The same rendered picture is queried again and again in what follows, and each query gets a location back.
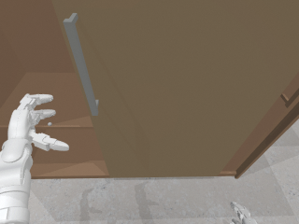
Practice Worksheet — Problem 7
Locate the handle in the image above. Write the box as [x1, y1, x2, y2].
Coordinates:
[63, 13, 99, 116]
[285, 89, 299, 108]

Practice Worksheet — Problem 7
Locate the robot left forearm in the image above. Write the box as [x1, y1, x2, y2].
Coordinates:
[0, 138, 33, 224]

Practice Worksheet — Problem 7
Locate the wardrobe door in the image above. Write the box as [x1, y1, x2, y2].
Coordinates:
[222, 72, 299, 171]
[51, 0, 299, 178]

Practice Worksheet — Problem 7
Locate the robot right hand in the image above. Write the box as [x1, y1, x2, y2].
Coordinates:
[230, 202, 257, 224]

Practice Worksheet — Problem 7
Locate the robot left hand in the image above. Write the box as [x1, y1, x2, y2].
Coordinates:
[7, 93, 69, 151]

